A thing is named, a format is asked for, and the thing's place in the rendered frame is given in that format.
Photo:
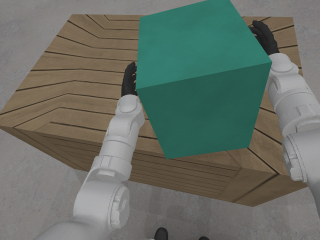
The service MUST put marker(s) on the robot right upper arm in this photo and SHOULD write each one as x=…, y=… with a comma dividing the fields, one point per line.
x=301, y=156

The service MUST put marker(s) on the robot left upper arm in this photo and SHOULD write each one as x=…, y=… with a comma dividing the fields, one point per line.
x=101, y=207

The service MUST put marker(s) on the pedestal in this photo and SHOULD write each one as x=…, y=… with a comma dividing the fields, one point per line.
x=64, y=106

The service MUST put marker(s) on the robot left hand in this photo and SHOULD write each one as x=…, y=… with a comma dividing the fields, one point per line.
x=128, y=86

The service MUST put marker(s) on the robot left foot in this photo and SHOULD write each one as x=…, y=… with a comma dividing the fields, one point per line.
x=161, y=234

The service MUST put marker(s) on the robot left forearm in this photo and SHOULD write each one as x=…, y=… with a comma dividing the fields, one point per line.
x=113, y=164

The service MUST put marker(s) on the robot right hand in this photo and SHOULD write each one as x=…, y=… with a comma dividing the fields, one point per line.
x=264, y=37

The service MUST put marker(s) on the carton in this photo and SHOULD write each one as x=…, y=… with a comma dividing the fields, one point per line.
x=201, y=76

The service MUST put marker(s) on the robot right forearm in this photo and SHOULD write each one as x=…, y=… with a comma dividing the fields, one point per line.
x=292, y=100

